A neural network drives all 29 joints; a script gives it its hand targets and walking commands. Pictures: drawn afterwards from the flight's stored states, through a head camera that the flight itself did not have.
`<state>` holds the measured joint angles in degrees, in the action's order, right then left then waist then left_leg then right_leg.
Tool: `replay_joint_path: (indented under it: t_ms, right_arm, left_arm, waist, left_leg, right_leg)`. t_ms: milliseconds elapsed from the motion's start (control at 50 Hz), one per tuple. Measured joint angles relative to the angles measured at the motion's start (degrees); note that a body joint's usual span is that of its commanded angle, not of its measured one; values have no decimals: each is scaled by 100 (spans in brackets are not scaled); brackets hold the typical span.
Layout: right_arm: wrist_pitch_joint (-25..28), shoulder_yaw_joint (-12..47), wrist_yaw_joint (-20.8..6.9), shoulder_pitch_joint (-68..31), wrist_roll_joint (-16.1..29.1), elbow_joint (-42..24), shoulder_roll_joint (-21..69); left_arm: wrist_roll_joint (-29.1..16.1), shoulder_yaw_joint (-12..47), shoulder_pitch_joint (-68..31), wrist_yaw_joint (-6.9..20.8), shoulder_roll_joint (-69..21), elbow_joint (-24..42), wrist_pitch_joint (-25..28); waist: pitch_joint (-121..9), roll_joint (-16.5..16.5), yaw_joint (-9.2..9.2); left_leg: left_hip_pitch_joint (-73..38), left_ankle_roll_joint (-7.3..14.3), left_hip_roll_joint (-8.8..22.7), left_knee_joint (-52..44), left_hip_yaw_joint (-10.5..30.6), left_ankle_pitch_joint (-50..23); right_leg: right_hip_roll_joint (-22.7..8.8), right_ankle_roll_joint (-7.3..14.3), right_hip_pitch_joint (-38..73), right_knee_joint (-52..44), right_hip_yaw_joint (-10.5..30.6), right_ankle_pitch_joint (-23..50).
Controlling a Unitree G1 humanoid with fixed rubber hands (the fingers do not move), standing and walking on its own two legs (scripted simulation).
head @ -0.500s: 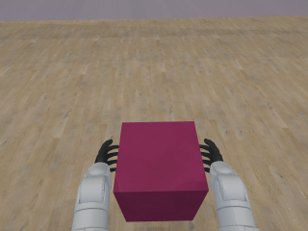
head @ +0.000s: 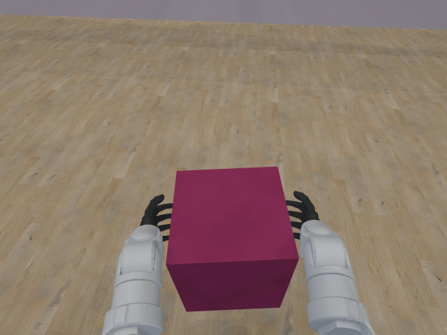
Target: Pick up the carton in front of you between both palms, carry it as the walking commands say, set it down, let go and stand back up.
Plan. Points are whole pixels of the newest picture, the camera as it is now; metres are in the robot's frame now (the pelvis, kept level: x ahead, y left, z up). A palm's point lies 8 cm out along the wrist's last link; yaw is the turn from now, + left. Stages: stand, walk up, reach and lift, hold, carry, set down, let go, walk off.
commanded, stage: set down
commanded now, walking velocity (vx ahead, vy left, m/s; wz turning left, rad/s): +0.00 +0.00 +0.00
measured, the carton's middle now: (230, 241) +0.33 -0.01 -0.05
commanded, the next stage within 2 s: none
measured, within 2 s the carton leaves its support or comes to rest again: neither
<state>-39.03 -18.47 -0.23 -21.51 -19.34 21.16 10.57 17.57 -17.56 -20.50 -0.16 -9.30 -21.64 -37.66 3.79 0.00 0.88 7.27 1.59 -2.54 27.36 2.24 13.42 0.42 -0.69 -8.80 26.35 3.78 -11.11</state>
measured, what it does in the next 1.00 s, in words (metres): lowers itself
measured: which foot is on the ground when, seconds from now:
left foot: down 0.00-1.00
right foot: down 0.00-1.00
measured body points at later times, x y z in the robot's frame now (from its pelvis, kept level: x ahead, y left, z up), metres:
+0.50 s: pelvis -0.03 -0.03 -0.09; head +0.21 -0.03 +0.29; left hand +0.40 +0.12 -0.18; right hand +0.38 -0.18 -0.18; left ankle +0.02 +0.10 -0.74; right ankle +0.05 -0.13 -0.74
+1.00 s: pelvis -0.03 -0.01 -0.21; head +0.26 +0.00 +0.14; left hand +0.45 +0.11 -0.33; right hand +0.43 -0.20 -0.32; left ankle +0.02 +0.10 -0.74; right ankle +0.05 -0.14 -0.74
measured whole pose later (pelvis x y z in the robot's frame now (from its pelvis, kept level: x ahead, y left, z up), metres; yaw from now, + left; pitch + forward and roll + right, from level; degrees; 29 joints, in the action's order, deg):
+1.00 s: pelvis -0.03 -0.01 -0.21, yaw +3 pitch +48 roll +0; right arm -14.1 -27.2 1.3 -50.3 -10.8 33.9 0.5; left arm 10.4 -20.1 -53.8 -5.9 -2.4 -38.1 -13.5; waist -8.9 2.4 4.3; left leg 104.7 -1.1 -8.3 86.3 4.9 28.9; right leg 4.9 -2.9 -105.2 85.3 4.9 -27.6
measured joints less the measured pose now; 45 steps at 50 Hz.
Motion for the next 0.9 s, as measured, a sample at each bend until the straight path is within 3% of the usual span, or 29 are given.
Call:
replay_joint_path:
  t_ms: [60,120,260,400,480,560,780,900]
  right_arm:
    - [326,-733,-11,-661,-436,661,195]
    - [631,-1133,20,-1104,-666,1001,223]
    - [1403,-1445,32,-1682,-780,1222,136]
    - [2400,-1124,280,-1741,-249,902,98]
    - [2545,-795,403,-1706,357,521,-64]
    - [2517,-650,431,-1738,691,409,-225]
    - [2303,-1009,212,-2206,426,1055,-428]
    - [2463,-978,154,-2522,523,1274,-707]
  left_arm:
    - [333,-574,-730,173,81,-870,355]
    - [667,-1038,-1380,305,151,-1502,723]
    - [1093,-1550,-2197,390,206,-1989,1584]
    - [407,-1106,-2370,328,470,-1745,2465]
    - [-160,-645,-2356,167,575,-1400,2622]
    - [-465,-412,-2376,30,606,-1154,2492]
    - [-216,-775,-2733,-97,485,-1615,2265]
    - [-423,-566,-2976,-333,555,-1722,2418]
  waist:
    - [132,4,153]
    - [286,42,171]
    - [465,107,58]
    - [468,72,85]
    - [219,86,99]
    - [-332,87,113]
    - [-1375,225,199]
    - [-1434,261,274]
  left_leg:
    - [324,-43,-37,375,159,86]
    - [781,-68,-26,798,214,215]
    - [2446,-163,-31,1661,295,372]
    - [4560,-291,-125,2497,359,460]
    - [5709,-326,-179,3092,367,631]
    - [6632,-328,-234,3692,346,887]
    - [8065,-248,-376,4633,310,1321]
    - [8985,-240,-485,5213,275,1428]
  right_leg:
    - [87,44,-277,389,18,-152]
    - [174,50,-714,786,27,-253]
    - [302,90,-2388,1649,6,-385]
    - [334,95,-4528,2546,-27,-509]
    - [358,79,-5674,3132,-33,-677]
    - [384,53,-6602,3733,-11,-931]
    - [396,-59,-8002,4637,37,-1379]
    - [405,-145,-8904,5221,90,-1514]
